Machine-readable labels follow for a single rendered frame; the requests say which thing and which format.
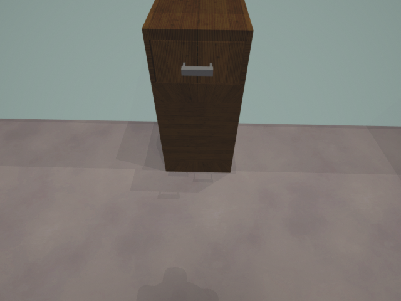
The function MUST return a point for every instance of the drawer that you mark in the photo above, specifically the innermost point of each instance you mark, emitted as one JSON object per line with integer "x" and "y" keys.
{"x": 225, "y": 56}

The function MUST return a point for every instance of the handle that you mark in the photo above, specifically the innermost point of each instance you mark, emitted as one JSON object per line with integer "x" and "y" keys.
{"x": 197, "y": 70}

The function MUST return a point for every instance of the cabinet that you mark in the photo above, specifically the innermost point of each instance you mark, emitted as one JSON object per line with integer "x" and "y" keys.
{"x": 198, "y": 121}

